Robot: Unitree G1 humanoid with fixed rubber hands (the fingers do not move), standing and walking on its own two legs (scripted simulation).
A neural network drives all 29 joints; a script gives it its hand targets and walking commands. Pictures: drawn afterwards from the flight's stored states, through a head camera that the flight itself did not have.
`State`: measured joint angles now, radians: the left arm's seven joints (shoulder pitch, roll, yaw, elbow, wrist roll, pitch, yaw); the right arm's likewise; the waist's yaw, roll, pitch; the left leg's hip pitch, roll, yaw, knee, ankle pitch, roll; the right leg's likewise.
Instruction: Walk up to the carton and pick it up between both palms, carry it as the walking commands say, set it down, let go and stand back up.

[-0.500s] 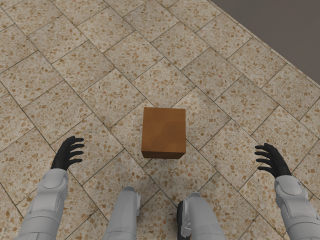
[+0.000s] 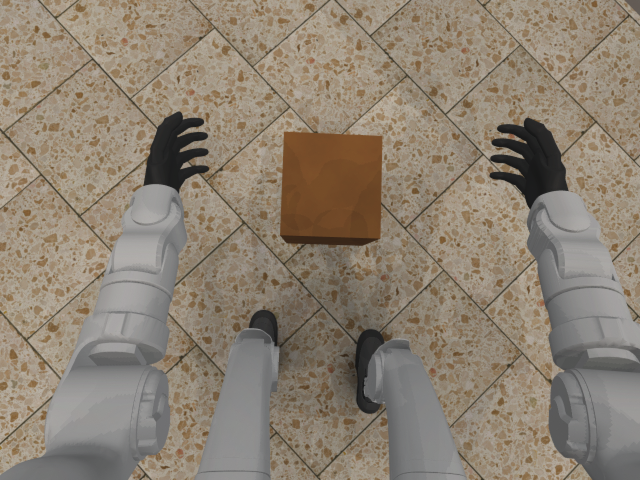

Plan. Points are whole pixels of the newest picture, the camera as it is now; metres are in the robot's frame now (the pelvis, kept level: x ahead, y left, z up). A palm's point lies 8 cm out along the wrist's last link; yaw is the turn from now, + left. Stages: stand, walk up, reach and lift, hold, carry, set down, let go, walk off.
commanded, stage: reach and lift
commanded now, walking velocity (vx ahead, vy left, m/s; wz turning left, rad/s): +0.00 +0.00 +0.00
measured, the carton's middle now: (328, 196) +0.51 +0.00 -0.55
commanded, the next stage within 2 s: none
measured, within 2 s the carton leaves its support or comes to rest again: neither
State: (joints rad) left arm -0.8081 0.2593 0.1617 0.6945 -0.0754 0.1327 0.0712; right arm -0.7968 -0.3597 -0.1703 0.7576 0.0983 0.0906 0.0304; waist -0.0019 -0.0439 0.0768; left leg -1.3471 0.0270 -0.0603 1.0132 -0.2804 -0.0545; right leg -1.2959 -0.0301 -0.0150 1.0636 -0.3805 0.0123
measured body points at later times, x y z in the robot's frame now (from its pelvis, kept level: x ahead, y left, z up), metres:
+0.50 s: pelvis -0.01 +0.00 -0.02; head +0.35 +0.01 +0.24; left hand +0.49 +0.19 -0.20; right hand +0.50 -0.21 -0.19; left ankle +0.08 +0.15 -0.64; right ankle +0.04 -0.13 -0.64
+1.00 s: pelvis -0.10 +0.00 -0.18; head +0.28 +0.00 +0.04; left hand +0.50 +0.17 -0.35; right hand +0.50 -0.16 -0.34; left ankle +0.08 +0.15 -0.64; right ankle +0.04 -0.13 -0.64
